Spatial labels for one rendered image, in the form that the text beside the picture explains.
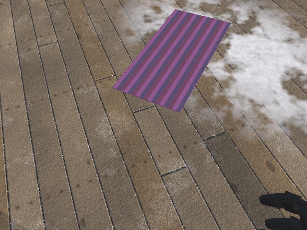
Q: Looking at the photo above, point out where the right robot hand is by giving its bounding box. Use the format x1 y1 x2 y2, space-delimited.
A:
258 191 307 230

